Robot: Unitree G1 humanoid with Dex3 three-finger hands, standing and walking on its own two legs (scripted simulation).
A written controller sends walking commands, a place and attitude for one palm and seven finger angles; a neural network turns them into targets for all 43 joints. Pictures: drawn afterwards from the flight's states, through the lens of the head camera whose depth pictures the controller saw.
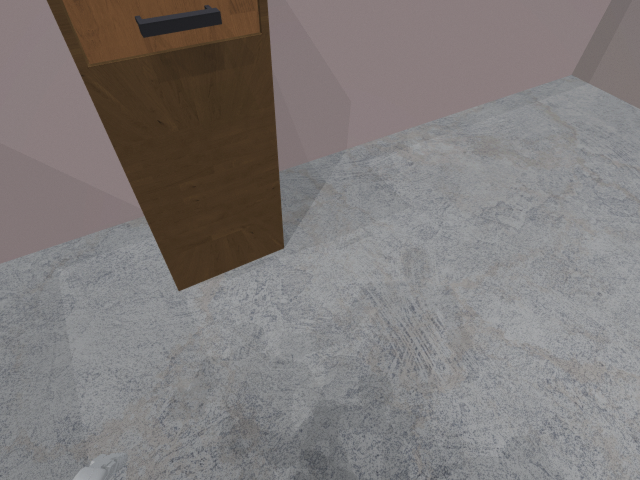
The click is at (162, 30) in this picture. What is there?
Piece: drawer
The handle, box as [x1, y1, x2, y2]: [135, 5, 221, 37]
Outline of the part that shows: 221,23 219,11 216,8 211,8 208,5 204,5 205,8 203,10 142,19 139,16 135,16 135,19 143,37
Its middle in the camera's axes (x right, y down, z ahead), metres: -0.30 -0.46 +0.81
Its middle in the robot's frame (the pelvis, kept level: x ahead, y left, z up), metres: +0.93 +0.35 +0.16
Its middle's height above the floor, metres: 0.92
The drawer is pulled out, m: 0.00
